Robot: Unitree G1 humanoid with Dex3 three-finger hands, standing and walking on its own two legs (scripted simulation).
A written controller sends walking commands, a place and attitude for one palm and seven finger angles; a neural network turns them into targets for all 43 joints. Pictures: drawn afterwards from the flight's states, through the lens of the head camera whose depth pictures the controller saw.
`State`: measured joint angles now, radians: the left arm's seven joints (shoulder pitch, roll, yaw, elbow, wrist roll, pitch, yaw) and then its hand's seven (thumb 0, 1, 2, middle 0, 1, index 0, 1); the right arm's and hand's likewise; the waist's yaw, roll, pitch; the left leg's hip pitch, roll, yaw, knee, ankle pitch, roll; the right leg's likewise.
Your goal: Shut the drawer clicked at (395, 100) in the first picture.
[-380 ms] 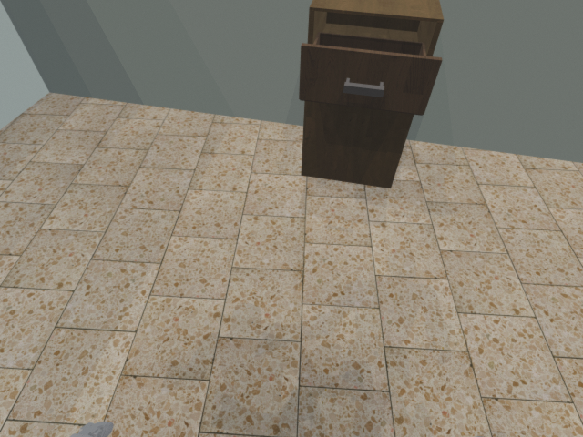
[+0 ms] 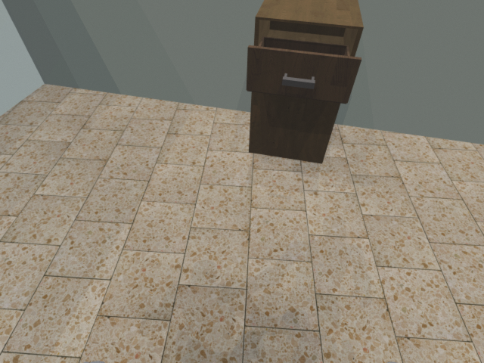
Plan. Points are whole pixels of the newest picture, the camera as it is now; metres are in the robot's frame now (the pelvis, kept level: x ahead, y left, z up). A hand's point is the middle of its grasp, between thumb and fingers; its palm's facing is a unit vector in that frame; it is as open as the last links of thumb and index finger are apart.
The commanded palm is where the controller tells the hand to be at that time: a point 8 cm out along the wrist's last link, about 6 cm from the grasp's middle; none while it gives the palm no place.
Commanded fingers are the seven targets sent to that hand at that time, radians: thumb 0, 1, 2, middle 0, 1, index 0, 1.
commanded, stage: stand and wait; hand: left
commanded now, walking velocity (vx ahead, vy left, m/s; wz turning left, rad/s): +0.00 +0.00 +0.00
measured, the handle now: (298, 80) +1.11 -0.15 -0.07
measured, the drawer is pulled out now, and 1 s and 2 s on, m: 0.30 0.30 0.30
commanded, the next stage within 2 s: look at it before walking up in 0.64 s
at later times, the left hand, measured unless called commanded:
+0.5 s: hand out of the picture +0.06 +0.24 -0.15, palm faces -0.02 -0.94 -0.34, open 7.4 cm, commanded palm none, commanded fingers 0.00 0.90 0.90 -0.20 -0.30 -0.20 -0.30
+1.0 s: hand out of the picture +0.05 +0.24 -0.15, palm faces -0.03 -0.95 -0.32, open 7.4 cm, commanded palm none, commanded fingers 0.00 0.90 0.90 -0.20 -0.30 -0.20 -0.30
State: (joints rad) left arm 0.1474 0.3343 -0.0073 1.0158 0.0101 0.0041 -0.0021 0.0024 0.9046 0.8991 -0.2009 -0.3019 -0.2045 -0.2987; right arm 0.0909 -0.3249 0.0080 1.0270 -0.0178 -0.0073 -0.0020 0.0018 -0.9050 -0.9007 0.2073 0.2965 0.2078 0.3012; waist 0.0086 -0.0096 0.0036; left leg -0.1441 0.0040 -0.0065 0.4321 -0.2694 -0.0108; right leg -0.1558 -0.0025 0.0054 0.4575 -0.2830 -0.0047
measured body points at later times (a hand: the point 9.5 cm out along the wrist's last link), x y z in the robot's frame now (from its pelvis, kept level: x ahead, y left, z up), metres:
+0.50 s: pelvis -0.02 -0.01 +0.00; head -0.02 -0.01 +0.45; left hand +0.06 +0.28 -0.13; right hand +0.05 -0.30 -0.13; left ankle -0.02 +0.13 -0.74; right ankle -0.02 -0.12 -0.74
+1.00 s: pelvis -0.02 -0.01 +0.00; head -0.01 -0.01 +0.45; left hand +0.05 +0.29 -0.13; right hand +0.05 -0.30 -0.13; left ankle -0.02 +0.13 -0.74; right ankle -0.02 -0.12 -0.74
